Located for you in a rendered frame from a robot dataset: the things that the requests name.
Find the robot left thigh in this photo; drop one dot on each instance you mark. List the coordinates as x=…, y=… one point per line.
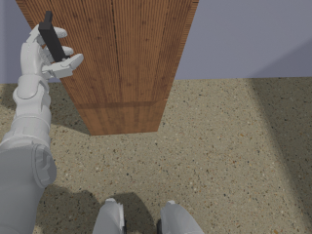
x=110, y=219

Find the handle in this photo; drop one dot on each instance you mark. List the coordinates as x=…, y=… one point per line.
x=51, y=39

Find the robot left hand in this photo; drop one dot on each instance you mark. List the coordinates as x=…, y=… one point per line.
x=33, y=59

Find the cupboard door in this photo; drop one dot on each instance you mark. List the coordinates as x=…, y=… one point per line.
x=129, y=47

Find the left robot forearm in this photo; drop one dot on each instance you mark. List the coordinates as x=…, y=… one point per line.
x=32, y=120

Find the right robot shin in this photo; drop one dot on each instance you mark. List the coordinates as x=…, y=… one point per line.
x=168, y=203

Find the robot left upper arm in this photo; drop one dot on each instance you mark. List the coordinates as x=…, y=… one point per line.
x=25, y=172

